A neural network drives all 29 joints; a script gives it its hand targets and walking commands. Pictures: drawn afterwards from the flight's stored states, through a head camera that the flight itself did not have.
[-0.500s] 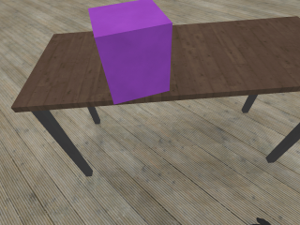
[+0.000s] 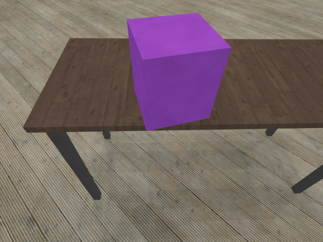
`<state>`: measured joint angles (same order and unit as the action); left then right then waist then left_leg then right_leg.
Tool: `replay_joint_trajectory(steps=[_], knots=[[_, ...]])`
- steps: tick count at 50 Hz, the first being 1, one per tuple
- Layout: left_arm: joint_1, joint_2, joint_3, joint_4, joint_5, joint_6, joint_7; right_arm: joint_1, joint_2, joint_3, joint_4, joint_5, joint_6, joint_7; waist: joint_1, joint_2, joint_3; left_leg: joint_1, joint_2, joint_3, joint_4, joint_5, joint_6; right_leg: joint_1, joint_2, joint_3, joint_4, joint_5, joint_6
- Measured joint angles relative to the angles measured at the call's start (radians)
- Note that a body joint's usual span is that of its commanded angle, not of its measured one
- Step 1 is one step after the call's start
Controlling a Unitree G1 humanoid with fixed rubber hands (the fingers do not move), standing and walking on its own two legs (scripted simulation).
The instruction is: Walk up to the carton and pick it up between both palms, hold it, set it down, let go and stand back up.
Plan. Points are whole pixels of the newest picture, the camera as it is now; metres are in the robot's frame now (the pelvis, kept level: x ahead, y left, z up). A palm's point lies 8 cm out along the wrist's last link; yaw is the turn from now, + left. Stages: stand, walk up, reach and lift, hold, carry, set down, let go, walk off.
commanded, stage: walk up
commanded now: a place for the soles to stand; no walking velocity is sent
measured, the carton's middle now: (171, 73) +0.56 -0.01 +0.11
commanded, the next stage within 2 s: none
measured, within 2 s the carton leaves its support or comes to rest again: neither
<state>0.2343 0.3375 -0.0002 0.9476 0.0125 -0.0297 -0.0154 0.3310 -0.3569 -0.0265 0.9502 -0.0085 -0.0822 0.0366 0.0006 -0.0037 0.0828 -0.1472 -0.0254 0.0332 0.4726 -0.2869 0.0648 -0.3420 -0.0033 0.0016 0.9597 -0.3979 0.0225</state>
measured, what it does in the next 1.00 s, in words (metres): walks ahead: right foot, then left foot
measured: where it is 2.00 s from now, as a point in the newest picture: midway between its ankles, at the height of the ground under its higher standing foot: outside the picture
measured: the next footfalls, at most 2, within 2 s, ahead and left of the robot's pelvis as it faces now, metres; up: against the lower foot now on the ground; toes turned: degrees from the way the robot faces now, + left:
right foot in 0.36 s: +0.18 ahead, -0.15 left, +0.00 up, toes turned +0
left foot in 0.80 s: +0.28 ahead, +0.08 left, +0.00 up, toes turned -1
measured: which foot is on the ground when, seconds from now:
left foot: down 0.00-0.38, up 0.40-0.78, down 0.80-1.00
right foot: up 0.00-0.34, down 0.36-0.84, up 0.86-1.00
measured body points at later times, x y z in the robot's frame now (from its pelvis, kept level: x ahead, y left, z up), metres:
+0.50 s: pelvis +0.09 -0.06 -0.01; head +0.12 -0.08 +0.43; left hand +0.19 +0.23 -0.12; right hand +0.13 -0.36 -0.15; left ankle +0.05 +0.06 -0.67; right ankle +0.14 -0.15 -0.74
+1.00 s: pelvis +0.17 -0.01 -0.01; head +0.20 +0.02 +0.44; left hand +0.24 +0.27 -0.15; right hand +0.23 -0.30 -0.12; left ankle +0.24 +0.08 -0.74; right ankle +0.13 -0.15 -0.72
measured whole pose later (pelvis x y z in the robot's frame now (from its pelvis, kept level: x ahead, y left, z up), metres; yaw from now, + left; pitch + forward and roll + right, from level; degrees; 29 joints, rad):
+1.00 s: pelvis +0.17 -0.01 -0.01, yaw -1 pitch -2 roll -3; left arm 0.22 0.33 0.00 0.90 0.01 -0.01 -0.02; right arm 0.23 -0.33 -0.03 0.92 -0.01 -0.06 0.03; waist 0.00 -0.01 0.11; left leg -0.34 0.01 0.01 0.57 -0.19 0.04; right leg -0.25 0.01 0.00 0.74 -0.46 -0.02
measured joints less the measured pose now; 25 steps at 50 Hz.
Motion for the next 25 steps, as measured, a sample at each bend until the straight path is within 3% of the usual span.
replay_joint_trajectory(steps=[9,16,19,22,25], knots=[[-0.071,0.0,0.0,-0.048,0.0,0.021,-0.003,0.059,0.029,0.0,0.0,0.0,0.0,-0.005,0.001,-0.001,0.038,0.115,-0.015,0.0,-0.086,-0.009,0.005,-0.035,-0.006,0.001,-0.03,0.05,0.0],[-0.122,0.0,0.0,-0.078,0.0,0.021,-0.004,0.059,0.018,0.0,-0.008,0.0,0.001,-0.005,0.002,-0.002,0.049,0.118,-0.021,0.004,-0.053,-0.065,-0.011,-0.029,-0.01,0.001,-0.239,0.051,-0.006],[-0.121,-0.002,0.0,-0.08,0.0,-0.006,-0.004,0.046,0.0,0.0,-0.012,0.001,0.018,-0.006,0.003,0.005,0.063,0.061,-0.012,0.005,0.149,-0.145,-0.014,0.012,0.001,-0.002,-0.363,0.203,-0.036],[-0.083,-0.004,0.0,-0.074,0.0,-0.014,-0.004,-0.003,-0.007,0.0,-0.018,0.001,0.039,-0.005,0.003,0.017,0.065,-0.077,-0.005,-0.008,0.472,-0.151,-0.014,0.043,0.026,-0.004,-0.344,0.166,-0.066],[-0.046,-0.004,0.0,-0.061,0.0,-0.014,-0.004,-0.026,-0.023,0.0,-0.03,0.001,0.039,-0.005,0.002,0.016,0.05,-0.183,-0.003,-0.014,0.597,-0.153,-0.014,0.074,0.016,-0.005,-0.345,0.13,-0.072]])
